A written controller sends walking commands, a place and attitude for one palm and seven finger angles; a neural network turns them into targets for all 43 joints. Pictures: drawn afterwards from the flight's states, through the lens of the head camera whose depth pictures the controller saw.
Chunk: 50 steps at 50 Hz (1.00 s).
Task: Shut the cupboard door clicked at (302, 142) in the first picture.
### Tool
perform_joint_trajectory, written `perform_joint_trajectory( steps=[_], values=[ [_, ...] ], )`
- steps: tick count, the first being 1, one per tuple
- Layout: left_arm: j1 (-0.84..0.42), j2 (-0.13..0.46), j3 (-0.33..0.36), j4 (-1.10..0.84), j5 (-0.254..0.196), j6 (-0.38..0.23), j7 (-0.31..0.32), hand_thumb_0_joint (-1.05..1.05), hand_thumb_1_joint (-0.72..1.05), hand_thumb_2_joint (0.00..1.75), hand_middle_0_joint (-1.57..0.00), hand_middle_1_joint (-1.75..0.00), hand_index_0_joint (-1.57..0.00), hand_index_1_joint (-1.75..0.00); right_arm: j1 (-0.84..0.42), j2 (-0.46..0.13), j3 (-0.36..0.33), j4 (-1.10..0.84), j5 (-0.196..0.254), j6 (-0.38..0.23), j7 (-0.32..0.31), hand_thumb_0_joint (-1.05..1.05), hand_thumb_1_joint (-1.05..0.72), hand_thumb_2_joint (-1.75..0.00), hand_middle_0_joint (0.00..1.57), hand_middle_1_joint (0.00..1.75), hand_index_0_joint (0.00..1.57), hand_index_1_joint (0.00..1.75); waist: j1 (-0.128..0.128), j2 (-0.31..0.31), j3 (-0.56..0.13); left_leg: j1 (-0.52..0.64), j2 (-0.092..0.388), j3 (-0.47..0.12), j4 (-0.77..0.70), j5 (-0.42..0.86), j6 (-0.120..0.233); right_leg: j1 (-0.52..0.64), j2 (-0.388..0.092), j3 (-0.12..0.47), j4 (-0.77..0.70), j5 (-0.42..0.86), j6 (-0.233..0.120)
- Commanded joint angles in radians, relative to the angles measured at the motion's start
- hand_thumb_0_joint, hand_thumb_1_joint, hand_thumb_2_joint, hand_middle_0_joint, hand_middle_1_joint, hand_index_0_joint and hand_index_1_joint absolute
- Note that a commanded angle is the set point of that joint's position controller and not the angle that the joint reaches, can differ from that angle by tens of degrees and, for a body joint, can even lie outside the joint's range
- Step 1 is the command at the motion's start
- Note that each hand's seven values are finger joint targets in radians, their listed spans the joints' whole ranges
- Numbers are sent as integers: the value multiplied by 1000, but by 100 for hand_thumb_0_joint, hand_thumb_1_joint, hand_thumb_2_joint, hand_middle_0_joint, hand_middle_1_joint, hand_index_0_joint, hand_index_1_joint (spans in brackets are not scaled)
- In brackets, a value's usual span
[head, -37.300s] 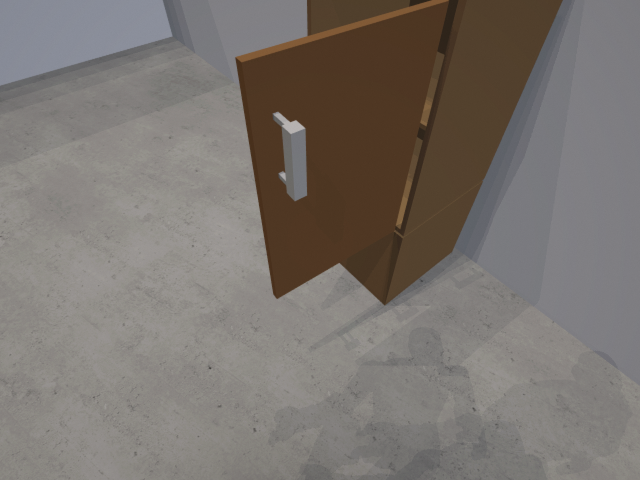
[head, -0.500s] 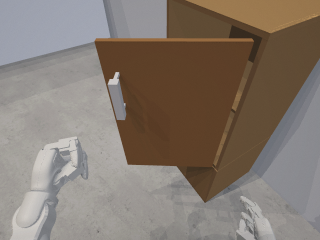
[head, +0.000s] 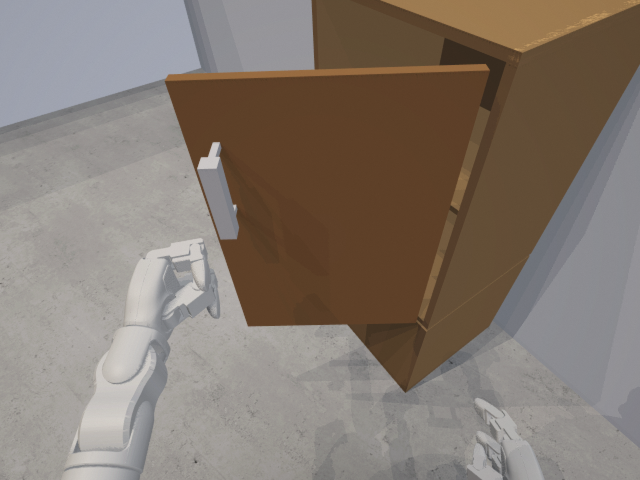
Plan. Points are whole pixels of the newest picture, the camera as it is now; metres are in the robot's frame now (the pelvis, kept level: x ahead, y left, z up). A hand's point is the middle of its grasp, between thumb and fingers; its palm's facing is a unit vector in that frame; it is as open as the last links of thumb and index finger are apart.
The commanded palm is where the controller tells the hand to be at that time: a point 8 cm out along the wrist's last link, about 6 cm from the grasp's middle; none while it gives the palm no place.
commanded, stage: bring the fist close to the handle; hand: left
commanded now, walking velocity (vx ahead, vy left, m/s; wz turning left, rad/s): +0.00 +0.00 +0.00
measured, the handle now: (222, 191) +0.47 +0.18 +0.11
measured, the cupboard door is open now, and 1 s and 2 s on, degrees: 55 55 41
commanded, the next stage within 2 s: push the door shut along its arc in 0.96 s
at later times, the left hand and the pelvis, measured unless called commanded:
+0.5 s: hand (235, 244) +0.36 +0.13 +0.12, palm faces +0.06 -1.00 -0.01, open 3.1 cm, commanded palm +0.34 +0.18 +0.11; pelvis +0.01 +0.00 +0.00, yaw +0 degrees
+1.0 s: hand (247, 242) +0.38 +0.12 +0.11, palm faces +0.06 -1.00 +0.00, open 3.1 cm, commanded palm +0.35 +0.18 +0.11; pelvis +0.00 +0.00 +0.00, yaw -1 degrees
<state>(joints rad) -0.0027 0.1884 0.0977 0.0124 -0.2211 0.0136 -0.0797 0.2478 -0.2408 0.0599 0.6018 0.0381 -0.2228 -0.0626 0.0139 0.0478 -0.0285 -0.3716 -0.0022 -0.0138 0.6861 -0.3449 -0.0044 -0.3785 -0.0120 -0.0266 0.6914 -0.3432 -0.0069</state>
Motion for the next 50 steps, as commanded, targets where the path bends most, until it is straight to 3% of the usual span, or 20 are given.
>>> perform_joint_trajectory(
  steps=[1, 4, 5, 7, 15, 16, 20, 24, 25, 28, 29, 30, 32, 35, 37, 42, 44, 45, 48, 50],
  values=[
    [-213, 111, 80, -250, 0, -106, 42, 0, 90, 90, -130, -150, -130, -150, -99, -99, -50, -163, -2, -43, 8, 0, -90, -90, 20, 30, 20, 30, 35, -55, -250, 79, -17, 11, -89, 268, 22, 139, 11, -16, -74, 318, -9],
    [-275, 88, 37, -203, 20, -107, 42, 0, 90, 90, -130, -150, -130, -150, -85, -104, -55, -150, 2, -25, 14, 0, -90, -90, 20, 30, 20, 30, 9, -52, -196, 69, -13, 15, -87, 243, 22, 92, 15, -16, -81, 299, -7],
    [-283, 106, 46, -176, 28, -101, 43, 0, 90, 90, -130, -150, -130, -150, -82, -112, -58, -144, 2, -19, 12, 0, -90, -90, 20, 30, 20, 30, 4, -86, -181, 58, -11, 13, -87, 230, 25, 88, 16, -15, -88, 282, -5],
    [-314, 84, 21, -155, 31, -85, 39, 0, 90, 90, -130, -150, -130, -150, -87, -111, -60, -148, 7, -6, 11, 0, -90, -90, 20, 30, 20, 30, -1, -64, -164, 61, -13, 17, -91, 206, 26, 73, 14, -12, -99, 260, -5],
    [-488, 121, 66, -124, 28, -96, 71, 0, 90, 90, -130, -150, -130, -150, -91, -110, -62, -132, 2, 24, 0, 0, -90, -90, 20, 30, 20, 30, -6, -62, -248, 92, -15, 17, -82, 227, 25, 102, 15, -7, -95, 285, -7],
    [-505, 92, 42, -124, 31, -104, 75, 0, 90, 90, -130, -150, -130, -150, -90, -106, -62, -133, 1, 27, 2, 0, -90, -90, 20, 30, 20, 30, -9, -58, -269, 101, -14, 14, -83, 243, 24, 109, 13, -9, -86, 304, -8],
    [-574, 86, 28, -4, 49, -105, 89, 0, 90, 90, -130, -150, -130, -150, -75, -111, -63, -111, 3, 42, 3, 0, -90, -90, 20, 30, 20, 30, -25, -53, -226, 84, -10, 12, -79, 216, 22, 67, 17, -11, -91, 274, -8],
    [-607, 41, -1, 64, 49, -89, 88, 0, 90, 90, -130, -150, -130, -150, -68, -110, -68, -117, 6, 56, 7, 0, -90, -90, 20, 30, 20, 30, -23, -65, -258, 88, -12, 14, -75, 241, 22, 77, 16, -13, -86, 310, -10],
    [-608, 78, 38, 87, 50, -86, 92, 0, 90, 90, -130, -150, -130, -150, -61, -118, -71, -112, 3, 62, 6, 0, -90, -90, 20, 30, 20, 30, -13, -75, -277, 83, -12, 13, -72, 252, 21, 92, 17, -12, -83, 319, -11],
    [-686, 63, 32, 113, 49, -91, 102, 0, 90, 90, -130, -150, -130, -150, -61, -114, -72, -112, 5, 74, 7, 0, -90, -90, 20, 30, 20, 30, -26, -100, -278, 79, -11, 18, -69, 246, 21, 84, 15, -11, -85, 322, -7],
    [-695, 67, 37, 112, 52, -99, 108, 0, 90, 90, -130, -150, -130, -150, -63, -112, -72, -114, 4, 76, 7, 0, -90, -90, 20, 30, 20, 30, -19, -73, -275, 77, -11, 21, -71, 244, 19, 83, 15, -8, -84, 317, -10],
    [-675, 102, 73, 131, 56, -106, 119, 0, 90, 90, -130, -150, -130, -150, -59, -117, -73, -113, 1, 80, 7, 0, -90, -90, 20, 30, 20, 30, -7, -95, -274, 65, -10, 19, -75, 239, 20, 93, 16, -8, -86, 306, -9],
    [-689, 83, 59, 115, 61, -128, 128, 0, 90, 90, -130, -150, -130, -150, -63, -109, -72, -120, 0, 82, 13, 0, -90, -90, 20, 30, 20, 30, -6, -85, -293, 73, -11, 26, -74, 249, 22, 103, 14, -3, -81, 324, -10],
    [-663, 117, 89, 134, 71, -151, 133, 0, 90, 90, -130, -150, -130, -150, -54, -113, -77, -118, -1, 90, 15, 0, -90, -90, 20, 30, 20, 30, 4, -89, -308, 67, -7, 30, -76, 263, 22, 119, 17, 0, -77, 337, -11],
    [-674, 83, 52, 103, 74, -164, 126, 0, 90, 90, -130, -150, -130, -150, -55, -108, -79, -121, 1, 90, 19, 0, -90, -90, 20, 30, 20, 30, -4, -55, -315, 84, -6, 36, -74, 279, 23, 116, 16, 1, -71, 361, -12],
    [-671, 68, 33, 144, 61, -154, 109, 0, 90, 90, -130, -150, -130, -150, -53, -115, -80, -117, 8, 97, 16, 0, -90, -90, 20, 30, 20, 30, -21, -100, -246, 56, -7, 35, -86, 210, 26, 87, 18, 2, -102, 291, -6],
    [-703, 44, 11, 130, 60, -150, 108, 0, 90, 90, -130, -150, -130, -150, -55, -114, -82, -117, 8, 94, 13, 0, -90, -90, 20, 30, 20, 30, -27, -68, -249, 73, -7, 32, -89, 186, 26, 69, 20, 0, -107, 258, -7],
    [-703, 68, 29, 135, 59, -149, 112, 0, 90, 90, -130, -150, -130, -150, -55, -119, -82, -115, 7, 94, 10, 0, -90, -90, 20, 30, 20, 30, -25, -85, -247, 70, -7, 30, -88, 182, 28, 75, 21, 2, -113, 248, -7],
    [-747, 50, 15, 134, 58, -155, 121, 0, 90, 90, -130, -150, -130, -150, -58, -115, -80, -113, 6, 91, 7, 0, -90, -90, 20, 30, 20, 30, -31, -84, -264, 77, -9, 29, -89, 155, 28, 64, 20, 3, -116, 214, -5],
    [-756, 103, 61, 163, 64, -162, 130, 0, 90, 90, -130, -150, -130, -150, -52, -120, -79, -102, 2, 91, 3, 0, -90, -90, 20, 30, 20, 30, -28, -96, -261, 69, -10, 27, -89, 149, 30, 67, 20, 9, -122, 207, -4]
  ],
)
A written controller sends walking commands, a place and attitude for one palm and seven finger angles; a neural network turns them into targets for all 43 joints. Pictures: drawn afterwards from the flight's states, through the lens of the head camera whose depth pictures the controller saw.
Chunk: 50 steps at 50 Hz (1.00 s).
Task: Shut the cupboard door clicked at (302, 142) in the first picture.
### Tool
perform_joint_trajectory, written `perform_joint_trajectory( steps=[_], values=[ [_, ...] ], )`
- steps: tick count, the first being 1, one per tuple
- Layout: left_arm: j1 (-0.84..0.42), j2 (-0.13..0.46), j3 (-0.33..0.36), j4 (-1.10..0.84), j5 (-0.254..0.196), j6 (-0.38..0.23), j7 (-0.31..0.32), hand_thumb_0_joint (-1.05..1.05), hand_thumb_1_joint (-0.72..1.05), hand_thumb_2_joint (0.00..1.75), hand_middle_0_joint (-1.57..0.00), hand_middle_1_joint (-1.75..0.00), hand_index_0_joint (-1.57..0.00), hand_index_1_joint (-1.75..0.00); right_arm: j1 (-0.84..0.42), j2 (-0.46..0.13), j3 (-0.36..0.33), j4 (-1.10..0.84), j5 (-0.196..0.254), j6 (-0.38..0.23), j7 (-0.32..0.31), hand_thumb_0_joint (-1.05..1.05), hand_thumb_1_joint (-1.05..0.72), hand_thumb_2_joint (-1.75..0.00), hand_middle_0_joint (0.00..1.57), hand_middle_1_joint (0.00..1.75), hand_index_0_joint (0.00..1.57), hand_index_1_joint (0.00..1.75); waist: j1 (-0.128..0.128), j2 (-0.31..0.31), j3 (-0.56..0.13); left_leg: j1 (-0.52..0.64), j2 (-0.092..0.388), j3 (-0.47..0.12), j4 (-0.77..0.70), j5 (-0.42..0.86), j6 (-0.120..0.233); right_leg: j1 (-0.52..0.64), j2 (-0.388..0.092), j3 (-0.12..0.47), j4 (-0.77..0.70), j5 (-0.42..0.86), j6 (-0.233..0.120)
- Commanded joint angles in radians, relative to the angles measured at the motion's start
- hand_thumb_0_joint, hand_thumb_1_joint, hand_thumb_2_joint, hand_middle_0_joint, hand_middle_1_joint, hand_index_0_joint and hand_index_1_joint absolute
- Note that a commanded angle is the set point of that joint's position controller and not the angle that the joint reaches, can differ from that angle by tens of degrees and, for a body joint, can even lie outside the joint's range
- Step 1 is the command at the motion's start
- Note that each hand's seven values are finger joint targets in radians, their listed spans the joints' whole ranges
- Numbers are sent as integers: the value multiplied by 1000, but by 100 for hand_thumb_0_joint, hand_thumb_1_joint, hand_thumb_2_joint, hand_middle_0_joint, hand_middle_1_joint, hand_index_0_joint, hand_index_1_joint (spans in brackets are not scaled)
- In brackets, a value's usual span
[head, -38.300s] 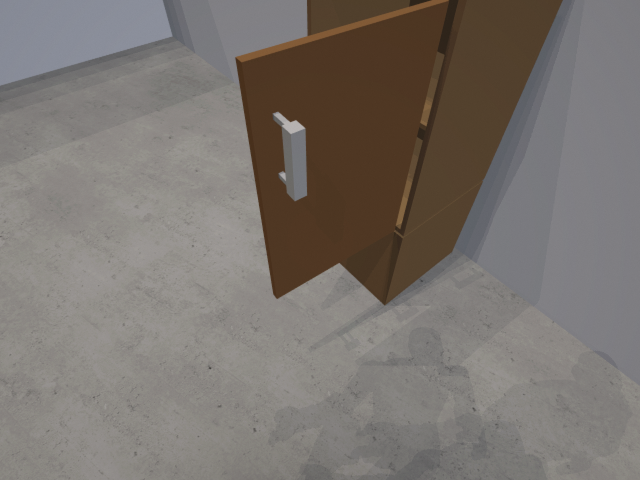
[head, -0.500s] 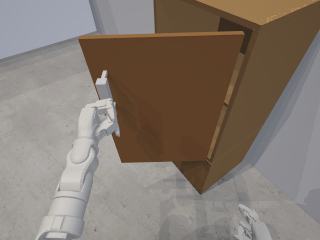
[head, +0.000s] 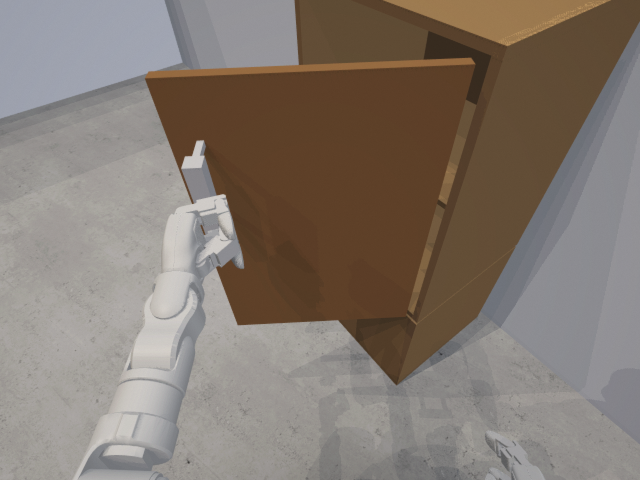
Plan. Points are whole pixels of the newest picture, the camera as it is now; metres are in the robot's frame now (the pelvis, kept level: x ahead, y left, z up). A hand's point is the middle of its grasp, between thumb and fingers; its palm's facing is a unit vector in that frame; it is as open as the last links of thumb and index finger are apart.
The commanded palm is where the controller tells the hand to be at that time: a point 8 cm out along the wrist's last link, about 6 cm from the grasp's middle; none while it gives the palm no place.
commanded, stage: push the door shut along its arc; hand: left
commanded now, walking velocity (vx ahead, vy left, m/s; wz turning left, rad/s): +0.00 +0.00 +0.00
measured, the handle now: (208, 190) +0.47 +0.19 +0.11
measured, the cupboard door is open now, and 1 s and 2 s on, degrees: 55 41 31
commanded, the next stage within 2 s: pull the fist back off the door in 1.94 s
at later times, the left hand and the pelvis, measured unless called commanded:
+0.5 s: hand (232, 215) +0.42 +0.14 +0.12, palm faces -0.01 -1.00 -0.02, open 3.1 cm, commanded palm +0.40 +0.19 +0.11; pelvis -0.01 +0.01 +0.00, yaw +0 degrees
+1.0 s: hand (257, 179) +0.49 +0.12 +0.11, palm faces -0.15 -0.99 -0.01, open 3.1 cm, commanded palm +0.48 +0.17 +0.11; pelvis -0.01 +0.01 -0.02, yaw -1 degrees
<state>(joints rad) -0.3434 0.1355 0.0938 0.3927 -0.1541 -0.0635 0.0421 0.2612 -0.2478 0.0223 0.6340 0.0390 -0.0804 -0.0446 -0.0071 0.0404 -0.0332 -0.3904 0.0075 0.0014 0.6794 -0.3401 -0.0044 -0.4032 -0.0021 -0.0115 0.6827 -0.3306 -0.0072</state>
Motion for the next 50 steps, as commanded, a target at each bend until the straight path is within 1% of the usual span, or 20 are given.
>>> perform_joint_trajectory(
  steps=[1, 5, 8, 11, 15, 18, 20, 23, 25, 27, 28, 31, 34, 35, 38, 40, 43, 45, 46, 50],
  values=[
    [-422, 154, 63, -240, -3, -94, 9, 0, 90, 90, -130, -150, -130, -150, -71, -109, -41, -139, 1, -50, -13, 0, -90, -90, 20, 30, 20, 30, -3, -68, -284, 92, -20, 15, -84, 158, 29, 110, 6, -5, -104, 210, -5],
    [-399, 158, 57, -211, 10, -111, 1, 0, 90, 90, -130, -150, -130, -150, -63, -109, -42, -136, 0, -50, -9, 0, -90, -90, 20, 30, 20, 30, 0, -56, -296, 99, -18, 17, -80, 189, 27, 117, 9, -7, -91, 253, -8],
    [-461, 149, 33, -139, 8, -105, -26, 0, 90, 90, -130, -150, -130, -150, -61, -111, -37, -128, 7, -46, -10, 0, -90, -90, 20, 30, 20, 30, -26, -73, -227, 73, -18, 15, -84, 147, 28, 76, 8, -9, -104, 218, -5],
    [-539, 190, 55, -54, -3, -95, -54, 0, 90, 90, -130, -150, -130, -150, -56, -121, -35, -121, 10, -37, -20, 0, -90, -90, 20, 30, 20, 30, -42, -104, -195, 50, -20, 9, -89, 99, 32, 55, 6, -2, -125, 161, -2],
    [-612, 247, 104, -8, -23, -119, -88, 0, 90, 90, -130, -150, -130, -150, -47, -129, -38, -119, 10, -34, -24, 0, -90, -90, 20, 30, 20, 30, -27, -62, -279, 63, -23, 8, -77, 127, 28, 89, 5, 5, -106, 191, -10],
    [-691, 195, 54, 15, -26, -158, -114, 0, 90, 90, -130, -150, -130, -150, -25, -123, -41, -108, 10, -42, -16, 0, -90, -90, 20, 30, 20, 30, -45, -22, -335, 97, -21, 3, -56, 187, 25, 72, 7, -4, -72, 265, -14],
    [-692, 226, 77, 87, -24, -170, -126, 0, 90, 90, -130, -150, -130, -150, 0, -136, -45, -98, 7, -41, -15, 0, -90, -90, 20, 30, 20, 30, -55, -77, -322, 81, -17, -4, -51, 184, 27, 55, 13, -11, -71, 259, -10],
    [-803, 239, 68, 154, -22, -191, -148, 0, 90, 90, -130, -150, -130, -150, 14, -141, -47, -83, 11, -39, -15, 0, -90, -90, 20, 30, 20, 30, -78, -90, -299, 52, -18, -6, -47, 147, 29, 23, 11, -5, -71, 228, -7],
    [-858, 258, 72, 200, -16, -199, -159, 0, 90, 90, -130, -150, -130, -150, 31, -148, -50, -73, 10, -37, -16, 0, -90, -90, 20, 30, 20, 30, -85, -57, -307, 58, -19, -10, -43, 135, 30, 2, 13, -4, -68, 207, -9],
    [-917, 205, 18, 223, -14, -210, -176, 0, 90, 90, -130, -150, -130, -150, 39, -144, -51, -67, 13, -40, -10, 0, -90, -90, 20, 30, 20, 30, -96, 1, -333, 93, -17, -20, -38, 155, 24, -33, 14, -13, -53, 213, -16],
    [-942, 201, 14, 255, -17, -212, -183, 0, 90, 90, -130, -150, -130, -150, 49, -148, -52, -60, 13, -43, -10, 0, -90, -90, 20, 30, 20, 30, -106, -9, -328, 94, -15, -26, -34, 148, 23, -54, 16, -17, -52, 202, -16],
    [-966, 263, 67, 356, -23, -218, -199, 0, 90, 90, -130, -150, -130, -150, 83, -164, -52, -46, 8, -38, -9, 0, -90, -90, 20, 30, 20, 30, -107, -64, -339, 55, -15, -34, -29, 137, 24, -54, 19, -18, -45, 189, -16],
    [-1026, 281, 86, 409, -26, -231, -212, 0, 90, 90, -130, -150, -130, -150, 103, -168, -53, -40, 4, -41, -4, 0, -90, -90, 20, 30, 20, 30, -116, -56, -352, 33, -17, -29, -17, 134, 25, -66, 20, -14, -34, 195, -14],
    [-1023, 331, 124, 421, -23, -242, -215, 0, 90, 90, -130, -150, -130, -150, 117, -175, -54, -36, 0, -40, -3, 0, -90, -90, 20, 30, 20, 30, -104, -42, -371, 32, -18, -34, -16, 151, 23, -60, 23, -15, -26, 204, -18],
    [-1057, 308, 98, 446, -10, -262, -232, 0, 90, 90, -130, -150, -130, -150, 134, -172, -54, -39, -2, -39, 5, 0, -90, -90, 20, 30, 20, 30, -118, -10, -396, 42, -14, -33, 1, 176, 20, -91, 23, -14, -8, 221, -18],
    [-1060, 382, 154, 504, -5, -264, -238, 0, 90, 90, -130, -150, -130, -150, 158, -184, -56, -28, -8, -33, 5, 0, -90, -90, 20, 30, 20, 30, -118, -41, -378, -2, -13, -34, 6, 164, 22, -91, 26, -12, -6, 215, -17],
    [-1102, 399, 166, 540, -4, -260, -252, 0, 90, 90, -130, -150, -130, -150, 178, -187, -59, -33, -6, -28, 9, 0, -90, -90, 20, 30, 20, 30, -136, -76, -384, -41, -14, -27, 15, 156, 29, -80, 26, -3, -3, 229, -12],
    [-1101, 448, 197, 543, 7, -264, -263, 0, 90, 90, -130, -150, -130, -150, 193, -194, -62, -36, -10, -22, 7, 0, -90, -90, 20, 30, 20, 30, -131, -30, -423, -30, -14, -25, 27, 184, 27, -80, 27, -1, 9, 253, -13],
    [-1127, 412, 161, 539, 7, -264, -274, 0, 90, 90, -130, -150, -130, -150, 193, -188, -60, -36, -8, -22, 10, 0, -90, -90, 20, 30, 20, 30, -145, -5, -433, -15, -13, -24, 33, 198, 26, -99, 26, -1, 11, 261, -11],
    [-1158, 427, 173, 568, -1, -265, -306, 0, 90, 90, -130, -150, -130, -150, 227, -195, -66, -26, -14, -17, 12, 0, -90, -90, 20, 30, 20, 30, -158, -16, -448, -10, -10, -30, 55, 225, 28, -116, 34, -3, 16, 278, -12]
  ],
)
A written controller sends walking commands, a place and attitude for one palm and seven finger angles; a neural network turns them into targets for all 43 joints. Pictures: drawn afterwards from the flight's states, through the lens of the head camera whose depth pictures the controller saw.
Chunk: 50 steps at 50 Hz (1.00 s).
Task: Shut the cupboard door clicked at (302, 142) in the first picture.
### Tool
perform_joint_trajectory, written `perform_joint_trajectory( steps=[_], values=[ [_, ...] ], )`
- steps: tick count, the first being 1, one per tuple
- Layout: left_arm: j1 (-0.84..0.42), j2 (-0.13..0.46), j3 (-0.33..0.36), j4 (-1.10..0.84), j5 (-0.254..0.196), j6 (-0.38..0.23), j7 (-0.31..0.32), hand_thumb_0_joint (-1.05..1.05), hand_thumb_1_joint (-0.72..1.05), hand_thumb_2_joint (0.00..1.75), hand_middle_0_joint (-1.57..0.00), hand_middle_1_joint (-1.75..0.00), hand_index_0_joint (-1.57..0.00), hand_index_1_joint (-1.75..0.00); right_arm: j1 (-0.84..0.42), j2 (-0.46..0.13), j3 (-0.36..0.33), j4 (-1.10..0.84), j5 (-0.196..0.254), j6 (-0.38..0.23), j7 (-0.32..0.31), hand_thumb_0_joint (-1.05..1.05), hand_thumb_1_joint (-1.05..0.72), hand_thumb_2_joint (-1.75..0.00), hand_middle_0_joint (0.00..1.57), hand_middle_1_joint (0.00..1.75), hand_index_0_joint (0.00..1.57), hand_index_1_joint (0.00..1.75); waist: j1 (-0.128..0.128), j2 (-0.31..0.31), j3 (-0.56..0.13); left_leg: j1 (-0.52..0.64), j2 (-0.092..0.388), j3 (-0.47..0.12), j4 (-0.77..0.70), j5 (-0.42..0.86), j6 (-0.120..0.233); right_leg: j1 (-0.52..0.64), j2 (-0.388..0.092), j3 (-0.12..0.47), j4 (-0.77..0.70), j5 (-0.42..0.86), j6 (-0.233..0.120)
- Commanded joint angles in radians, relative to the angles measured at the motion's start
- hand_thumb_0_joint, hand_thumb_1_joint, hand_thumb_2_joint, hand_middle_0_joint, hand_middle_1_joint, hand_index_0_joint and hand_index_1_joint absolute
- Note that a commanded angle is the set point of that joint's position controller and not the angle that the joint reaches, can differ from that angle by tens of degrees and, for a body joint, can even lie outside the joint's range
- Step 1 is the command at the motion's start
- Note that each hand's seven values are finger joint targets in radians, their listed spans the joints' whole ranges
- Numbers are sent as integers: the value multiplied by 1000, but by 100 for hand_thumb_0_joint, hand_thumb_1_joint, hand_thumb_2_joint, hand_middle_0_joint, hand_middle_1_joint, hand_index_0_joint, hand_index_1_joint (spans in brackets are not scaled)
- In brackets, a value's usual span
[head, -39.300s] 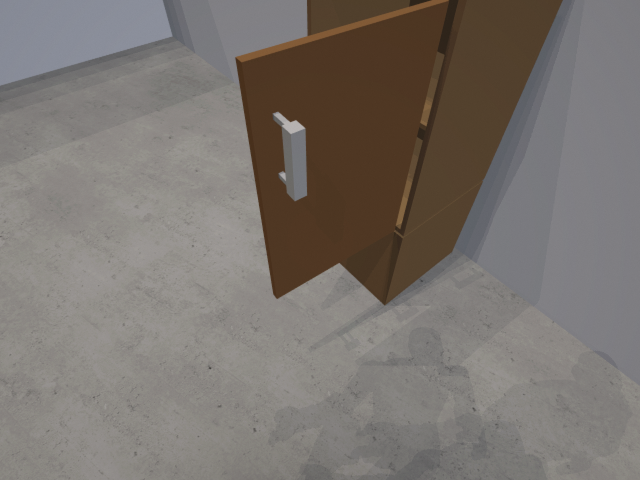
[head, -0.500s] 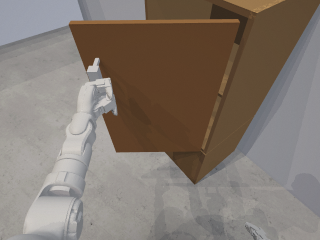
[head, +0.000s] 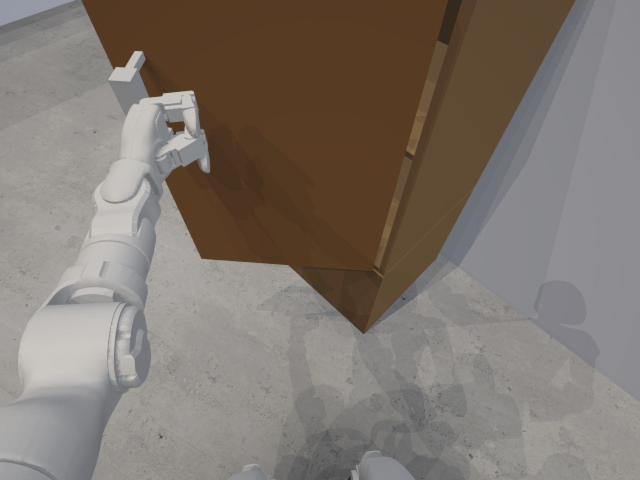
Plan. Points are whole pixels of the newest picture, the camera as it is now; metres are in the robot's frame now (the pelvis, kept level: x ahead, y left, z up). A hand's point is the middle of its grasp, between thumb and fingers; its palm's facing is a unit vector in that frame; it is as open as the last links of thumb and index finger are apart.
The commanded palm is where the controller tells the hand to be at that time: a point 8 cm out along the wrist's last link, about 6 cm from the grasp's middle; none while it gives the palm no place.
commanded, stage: push the door shut along its arc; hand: left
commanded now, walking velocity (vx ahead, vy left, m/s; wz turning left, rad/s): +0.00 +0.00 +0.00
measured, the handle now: (149, 110) +0.57 +0.19 +0.13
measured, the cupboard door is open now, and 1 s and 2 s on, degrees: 41 31 24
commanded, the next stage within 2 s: pull the fist back off the door in 0.94 s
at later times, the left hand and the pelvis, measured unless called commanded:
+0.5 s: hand (225, 115) +0.54 +0.08 +0.14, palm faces -0.26 -0.96 +0.01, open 3.1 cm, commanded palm +0.54 +0.14 +0.13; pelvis +0.01 +0.00 -0.01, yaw +0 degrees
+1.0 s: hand (244, 96) +0.57 +0.06 +0.14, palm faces -0.35 -0.94 -0.01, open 3.6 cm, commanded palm +0.59 +0.09 +0.13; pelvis +0.00 +0.00 -0.02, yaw +1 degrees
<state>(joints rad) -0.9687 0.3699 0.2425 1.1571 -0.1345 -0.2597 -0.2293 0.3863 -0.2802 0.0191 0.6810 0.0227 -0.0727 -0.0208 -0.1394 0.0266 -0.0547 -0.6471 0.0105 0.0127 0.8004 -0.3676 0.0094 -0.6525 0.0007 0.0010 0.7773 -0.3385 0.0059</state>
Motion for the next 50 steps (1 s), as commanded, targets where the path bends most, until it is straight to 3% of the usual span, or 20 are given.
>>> perform_joint_trajectory(
  steps=[1, 4, 7, 8, 11, 13, 16, 18, 21, 23, 25, 26, 31, 33, 34, 36, 39, 44, 46, 50],
  values=[
    [-546, 210, 29, -205, -19, -70, -42, 0, 90, 90, -130, -150, -130, -150, 103, -166, -63, -76, 4, -23, -13, 0, -90, -90, 20, 30, 20, 30, -28, 8, -435, 245, -9, -44, -65, 253, 13, 126, 30, -15, -75, 285, -24],
    [-582, 221, 37, -192, -25, -64, -58, 0, 90, 90, -130, -150, -130, -150, 117, -167, -64, -70, 1, -21, -12, 0, -90, -90, 20, 30, 20, 30, -40, 5, -441, 232, -11, -40, -55, 252, 16, 129, 32, -12, -77, 294, -21],
    [-594, 241, 49, -208, -21, -70, -64, 0, 90, 90, -130, -150, -130, -150, 124, -167, -65, -73, -1, -17, -12, 0, -90, -90, 20, 30, 20, 30, -33, 56, -488, 261, -10, -46, -42, 297, 12, 121, 33, -14, -61, 319, -25],
    [-596, 218, 30, -192, -20, -65, -67, 0, 90, 90, -130, -150, -130, -150, 127, -165, -63, -71, -2, -16, -10, 0, -90, -90, 20, 30, 20, 30, -46, 41, -469, 253, -9, -44, -38, 295, 14, 106, 35, -14, -64, 318, -21],
    [-587, 275, 70, -127, -12, -50, -64, 0, 90, 90, -130, -150, -130, -150, 141, -174, -61, -66, -2, -6, -10, 0, -90, -90, 20, 30, 20, 30, -52, 3, -430, 196, -9, -40, -37, 269, 18, 107, 35, -11, -67, 309, -18],
    [-620, 275, 60, -112, 1, -39, -66, 0, 90, 90, -130, -150, -130, -150, 147, -175, -61, -68, -2, -2, -10, 0, -90, -90, 20, 30, 20, 30, -64, 1, -411, 170, -11, -38, -35, 246, 20, 102, 34, -7, -69, 300, -17],
    [-654, 309, 78, -138, 8, -45, -71, 0, 90, 90, -130, -150, -130, -150, 157, -178, -61, -75, -7, 1, -10, 0, -90, -90, 20, 30, 20, 30, -61, 25, -483, 193, -13, -41, -23, 290, 20, 120, 34, -5, -53, 339, -18],
    [-675, 281, 56, -159, 6, -52, -84, 0, 90, 90, -130, -150, -130, -150, 159, -175, -64, -74, -11, 0, -8, 0, -90, -90, 20, 30, 20, 30, -64, 66, -523, 245, -10, -46, -7, 335, 16, 93, 37, -10, -45, 357, -20],
    [-695, 297, 60, -126, 2, -47, -103, 0, 90, 90, -130, -150, -130, -150, 165, -179, -63, -67, -11, 4, -11, 0, -90, -90, 20, 30, 20, 30, -80, 42, -515, 230, -10, -45, 1, 329, 19, 86, 40, -10, -45, 358, -16],
    [-721, 278, 38, -85, 6, -26, -112, 0, 90, 90, -130, -150, -130, -150, 171, -180, -62, -61, -11, 8, -14, 0, -90, -90, 20, 30, 20, 30, -100, 17, -468, 184, -11, -42, 2, 291, 23, 73, 40, -7, -53, 339, -12],
    [-772, 319, 59, -92, 6, -24, -118, 0, 90, 90, -130, -150, -130, -150, 184, -186, -63, -56, -12, 6, -19, 0, -90, -90, 20, 30, 20, 30, -108, 21, -472, 179, -14, -45, 5, 290, 28, 74, 41, -6, -53, 340, -14],
    [-777, 292, 37, -80, 8, -18, -124, 0, 90, 90, -130, -150, -130, -150, 179, -183, -63, -53, -11, 5, -19, 0, -90, -90, 20, 30, 20, 30, -117, 17, -487, 191, -14, -45, 11, 294, 28, 63, 41, -4, -53, 343, -11],
    [-837, 290, 26, -69, 2, -19, -148, 0, 90, 90, -130, -150, -130, -150, 188, -187, -62, -36, -19, -4, -23, 0, -90, -90, 20, 30, 20, 30, -132, 65, -508, 232, -9, -59, 29, 314, 23, 3, 43, -14, -44, 320, -16],
    [-872, 241, -15, -63, 0, -15, -158, 0, 90, 90, -130, -150, -130, -150, 188, -185, -62, -25, -22, -7, -22, 0, -90, -90, 20, 30, 20, 30, -149, 80, -501, 235, -8, -64, 37, 307, 23, -33, 44, -17, -44, 299, -15],
    [-883, 258, -7, -46, 3, -11, -159, 0, 90, 90, -130, -150, -130, -150, 194, -189, -62, -17, -23, -8, -23, 0, -90, -90, 20, 30, 20, 30, -152, 77, -486, 230, -6, -67, 41, 300, 22, -51, 45, -20, -43, 284, -16],
    [-938, 244, -22, -63, 6, -13, -159, 0, 90, 90, -130, -150, -130, -150, 200, -188, -62, -7, -27, -14, -23, 0, -90, -90, 20, 30, 20, 30, -164, 121, -511, 261, -5, -75, 47, 314, 20, -83, 46, -24, -35, 273, -17],
    [-966, 224, -38, -30, 12, -1, -158, 0, 90, 90, -130, -150, -130, -150, 211, -192, -62, 10, -31, -19, -22, 0, -90, -90, 20, 30, 20, 30, -182, 107, -497, 254, 2, -86, 58, 304, 21, -128, 48, -31, -30, 242, -19],
    [-1027, 220, -43, -8, 22, 8, -159, 0, 90, 90, -130, -150, -130, -150, 225, -196, -63, 27, -38, -28, -21, 0, -90, -90, 20, 30, 20, 30, -197, 125, -529, 259, 2, -97, 75, 307, 21, -168, 51, -38, -15, 218, -21],
    [-1071, 188, -65, -18, 26, 9, -157, 0, 90, 90, -130, -150, -130, -150, 230, -194, -64, 38, -42, -32, -21, 0, -90, -90, 20, 30, 20, 30, -211, 150, -537, 285, 5, -103, 80, 328, 20, -201, 53, -43, -9, 218, -22],
    [-1104, 204, -51, 13, 33, 22, -151, 0, 90, 90, -130, -150, -130, -150, 252, -198, -64, 53, -49, -34, -21, 0, -90, -90, 20, 30, 20, 30, -229, 133, -535, 272, 5, -111, 93, 333, 24, -220, 57, -52, -1, 212, -25]
  ],
)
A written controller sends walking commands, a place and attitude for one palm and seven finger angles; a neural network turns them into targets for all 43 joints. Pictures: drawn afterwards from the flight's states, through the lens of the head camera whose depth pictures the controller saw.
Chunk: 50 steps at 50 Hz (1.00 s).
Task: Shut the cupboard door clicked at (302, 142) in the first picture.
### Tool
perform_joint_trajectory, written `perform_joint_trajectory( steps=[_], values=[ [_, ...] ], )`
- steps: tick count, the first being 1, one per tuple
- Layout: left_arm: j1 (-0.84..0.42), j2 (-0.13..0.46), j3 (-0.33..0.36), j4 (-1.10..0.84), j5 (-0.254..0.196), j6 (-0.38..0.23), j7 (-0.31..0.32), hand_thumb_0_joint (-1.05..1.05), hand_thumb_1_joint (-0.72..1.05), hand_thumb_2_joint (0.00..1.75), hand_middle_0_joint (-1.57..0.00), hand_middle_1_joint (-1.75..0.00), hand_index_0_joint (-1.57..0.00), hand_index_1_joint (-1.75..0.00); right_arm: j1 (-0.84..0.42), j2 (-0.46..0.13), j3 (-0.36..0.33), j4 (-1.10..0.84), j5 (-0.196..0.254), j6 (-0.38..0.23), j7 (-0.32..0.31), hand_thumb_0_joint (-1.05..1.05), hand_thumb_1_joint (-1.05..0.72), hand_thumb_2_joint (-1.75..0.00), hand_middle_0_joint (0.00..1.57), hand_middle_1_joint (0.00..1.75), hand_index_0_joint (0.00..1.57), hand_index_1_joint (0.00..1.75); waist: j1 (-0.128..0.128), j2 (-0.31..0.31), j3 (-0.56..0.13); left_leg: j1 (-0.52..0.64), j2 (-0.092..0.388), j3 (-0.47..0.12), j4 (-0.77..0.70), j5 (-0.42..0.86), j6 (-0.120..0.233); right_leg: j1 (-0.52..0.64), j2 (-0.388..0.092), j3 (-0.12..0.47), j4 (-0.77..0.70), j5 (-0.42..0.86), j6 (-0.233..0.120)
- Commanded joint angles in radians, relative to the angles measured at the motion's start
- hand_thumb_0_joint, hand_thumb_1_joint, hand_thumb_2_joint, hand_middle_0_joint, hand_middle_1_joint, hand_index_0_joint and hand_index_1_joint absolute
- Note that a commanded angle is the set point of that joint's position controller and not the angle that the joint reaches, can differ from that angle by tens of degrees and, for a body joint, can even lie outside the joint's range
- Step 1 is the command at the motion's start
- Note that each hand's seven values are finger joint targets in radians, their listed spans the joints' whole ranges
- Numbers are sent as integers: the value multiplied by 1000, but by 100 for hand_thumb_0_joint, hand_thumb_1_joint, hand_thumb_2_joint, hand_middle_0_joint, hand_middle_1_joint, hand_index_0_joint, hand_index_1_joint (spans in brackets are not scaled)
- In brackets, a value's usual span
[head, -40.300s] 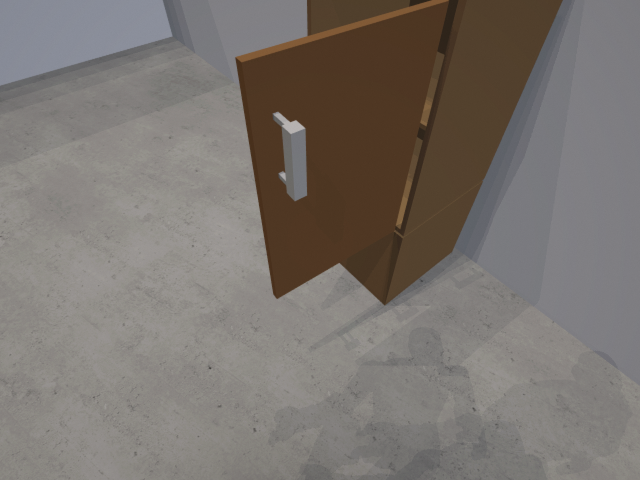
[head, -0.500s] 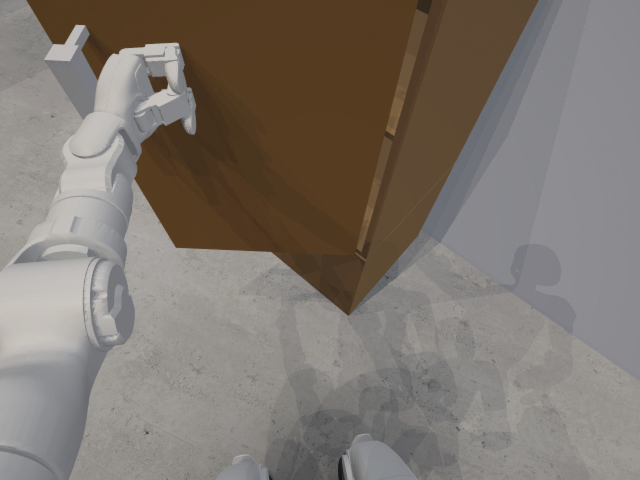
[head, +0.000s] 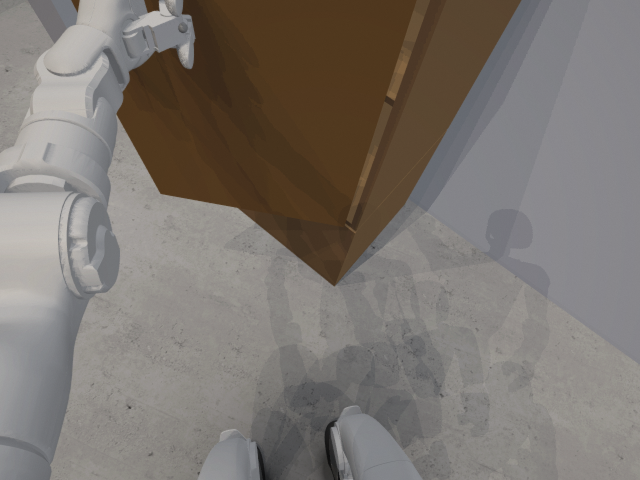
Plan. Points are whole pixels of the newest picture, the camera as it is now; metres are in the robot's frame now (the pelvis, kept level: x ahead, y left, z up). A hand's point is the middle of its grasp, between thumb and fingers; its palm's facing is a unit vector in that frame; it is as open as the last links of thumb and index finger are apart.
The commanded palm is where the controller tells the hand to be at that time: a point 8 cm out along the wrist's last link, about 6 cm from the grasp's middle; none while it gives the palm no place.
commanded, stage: pull the fist back off the door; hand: left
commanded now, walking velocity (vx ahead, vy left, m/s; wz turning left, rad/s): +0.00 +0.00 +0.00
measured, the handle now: (69, 5) +0.63 +0.17 +0.15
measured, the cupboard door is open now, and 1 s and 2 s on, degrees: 31 24 24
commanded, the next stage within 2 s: draw the hand back to the body in 0.92 s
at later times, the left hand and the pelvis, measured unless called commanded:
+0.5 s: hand (224, 28) +0.58 +0.02 +0.15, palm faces +0.12 -0.99 +0.00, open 3.2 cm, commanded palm +0.54 +0.07 +0.15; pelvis +0.02 -0.01 +0.01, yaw -2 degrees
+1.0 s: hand (223, 79) +0.50 +0.02 +0.15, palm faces +0.07 -1.00 -0.06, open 3.1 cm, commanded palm +0.48 +0.08 +0.15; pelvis +0.02 -0.02 +0.03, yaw +0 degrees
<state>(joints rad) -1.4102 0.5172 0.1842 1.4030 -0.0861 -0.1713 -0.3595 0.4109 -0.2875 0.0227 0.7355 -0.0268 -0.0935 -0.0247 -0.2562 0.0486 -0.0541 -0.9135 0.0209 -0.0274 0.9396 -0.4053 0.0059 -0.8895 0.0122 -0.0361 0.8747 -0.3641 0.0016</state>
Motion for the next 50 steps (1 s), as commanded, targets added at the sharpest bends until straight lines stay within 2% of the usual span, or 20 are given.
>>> perform_joint_trajectory(
  steps=[1, 2, 3, 5, 6, 8, 11, 13, 15, 19, 22, 26, 29, 34, 36, 40, 42, 46, 48, 50],
  values=[
    [-680, 57, 4, -235, -8, -66, -22, 0, 90, 90, -130, -150, -130, -150, 227, -189, -68, -3, 1, -15, -16, 0, -90, -90, 20, 30, 20, 30, -112, 130, -559, 543, -7, -67, -41, 374, 26, 13, 45, -10, -95, 242, -18],
    [-680, 48, -2, -219, -4, -59, -21, 0, 90, 90, -130, -150, -130, -150, 226, -188, -68, -1, 0, -15, -15, 0, -90, -90, 20, 30, 20, 30, -115, 125, -550, 532, -7, -66, -35, 370, 27, 8, 46, -11, -93, 241, -19],
    [-676, 98, 215, -223, -66, -29, 187, 0, 90, 90, -130, -150, -130, -150, 254, -152, -49, -40, -8, -20, 0, 0, -90, -90, 20, 30, 20, 30, -47, 169, -591, 441, -1, -71, -43, 329, 9, 76, 34, 1, -102, 233, -15],
    [-584, 11, 171, -214, -16, -18, 360, 0, 90, 90, -130, -150, -130, -150, 264, -147, -54, -49, -29, -22, 36, 0, -90, -90, 20, 30, 20, 30, -43, 161, -618, 454, 4, -96, -53, 367, -5, 65, 33, -16, -69, 233, -8],
    [-563, -36, 178, -207, -5, -19, 425, 0, 90, 90, -130, -150, -130, -150, 271, -145, -61, -47, -43, -19, 50, 0, -90, -90, 20, 30, 20, 30, -59, 97, -602, 452, 11, -94, -39, 393, -6, 51, 33, -24, -66, 249, -2],
    [-535, -64, 185, -270, 55, -48, 566, 0, 90, 90, -130, -150, -130, -150, 285, -141, -68, -63, -72, -11, 83, 0, -90, -90, 20, 30, 20, 30, -39, 102, -621, 438, 6, -74, -25, 436, -10, 73, 35, -27, -56, 283, -2],
    [-505, -87, 143, -337, 213, -131, 731, 0, 90, 90, -130, -150, -130, -150, 296, -133, -85, -56, -108, -12, 126, 0, -90, -90, 20, 30, 20, 30, -28, 128, -669, 457, 9, -61, 9, 512, -20, 46, 39, -30, -23, 319, -1],
    [-482, -88, 108, -347, 260, -149, 739, 0, 90, 90, -130, -150, -130, -150, 308, -136, -98, -57, -108, 3, 140, 0, -90, -90, 20, 30, 20, 30, -31, 100, -658, 442, 1, -36, -8, 492, -12, 103, 38, -21, -39, 342, -4],
    [-458, -24, 132, -338, 260, -141, 706, 0, 90, 90, -130, -150, -130, -150, 311, -147, -103, -68, -96, 27, 131, 0, -90, -90, 20, 30, 20, 30, -21, 73, -653, 426, -10, -20, -39, 465, -2, 197, 38, -11, -59, 383, -9],
    [-415, 13, 185, -376, 175, -99, 637, 0, 90, 90, -130, -150, -130, -150, 276, -135, -102, -108, -61, 61, 104, 0, -90, -90, 20, 30, 20, 30, 22, -6, -658, 389, -30, 16, -104, 401, 12, 391, 39, 12, -116, 459, -7],
    [-361, -2, 208, -426, 116, -130, 622, 0, 90, 90, -130, -150, -130, -150, 249, -119, -94, -120, -51, 57, 88, 0, -90, -90, 20, 30, 20, 30, 42, -41, -627, 385, -33, 32, -128, 384, 14, 449, 39, 21, -140, 490, -1],
    [-188, -93, 149, -406, 141, -195, 630, 0, 90, 90, -130, -150, -130, -150, 232, -107, -96, -114, -51, 43, 95, 0, -90, -90, 20, 30, 20, 30, 57, -80, -521, 369, -35, 47, -145, 361, 17, 443, 39, 21, -153, 485, 0],
    [-68, -177, 76, -359, 158, -177, 615, 0, 90, 90, -130, -150, -130, -150, 212, -110, -104, -114, -43, 51, 102, 0, -90, -90, 20, 30, 20, 30, 57, -97, -442, 360, -37, 60, -167, 320, 18, 431, 34, 20, -180, 455, -1],
    [-85, -229, 42, -443, 76, -126, 572, 0, 90, 90, -130, -150, -130, -150, 156, -106, -106, -130, -14, 69, 78, 0, -90, -90, 20, 30, 20, 30, 70, -101, -417, 414, -49, 69, -199, 293, 20, 477, 29, 33, -229, 448, -2],
    [-125, -285, -3, -582, 47, -156, 571, 0, 90, 90, -130, -150, -130, -150, 126, -94, -105, -136, -10, 56, 70, 0, -90, -90, 20, 30, 20, 30, 75, -28, -473, 501, -48, 63, -194, 337, 17, 472, 31, 25, -221, 469, -5],
    [-113, -261, -11, -753, 51, -241, 595, 0, 90, 90, -130, -150, -130, -150, 96, -86, -106, -123, -12, 22, 59, 0, -90, -90, 20, 30, 20, 30, 94, -1, -539, 568, -41, 51, -182, 402, 13, 493, 31, 19, -185, 508, -9],
    [-40, -308, -58, -754, 77, -249, 605, 0, 90, 90, -130, -150, -130, -150, 73, -77, -105, -118, -11, 10, 63, 0, -90, -90, 20, 30, 20, 30, 102, 27, -534, 590, -35, 48, -183, 421, 7, 464, 28, 10, -173, 504, -11],
    [-27, -276, -48, -595, 104, -168, 628, 0, 90, 90, -130, -150, -130, -150, 58, -89, -98, -100, -2, 24, 53, 0, -90, -90, 20, 30, 20, 30, 78, -87, -390, 491, -38, 51, -221, 299, 11, 448, 21, 14, -212, 415, -1],
    [-38, -270, -23, -510, 83, -118, 634, 0, 90, 90, -130, -150, -130, -150, 47, -91, -89, -102, 2, 35, 45, 0, -90, -90, 20, 30, 20, 30, 81, -143, -337, 446, -45, 51, -246, 238, 13, 462, 19, 19, -241, 363, 1],
    [-40, -234, 36, -511, 53, -101, 636, 0, 90, 90, -130, -150, -130, -150, 35, -95, -87, -114, 1, 41, 36, 0, -90, -90, 20, 30, 20, 30, 102, -147, -380, 463, -48, 55, -252, 258, 13, 501, 18, 24, -246, 381, -1]
  ],
)
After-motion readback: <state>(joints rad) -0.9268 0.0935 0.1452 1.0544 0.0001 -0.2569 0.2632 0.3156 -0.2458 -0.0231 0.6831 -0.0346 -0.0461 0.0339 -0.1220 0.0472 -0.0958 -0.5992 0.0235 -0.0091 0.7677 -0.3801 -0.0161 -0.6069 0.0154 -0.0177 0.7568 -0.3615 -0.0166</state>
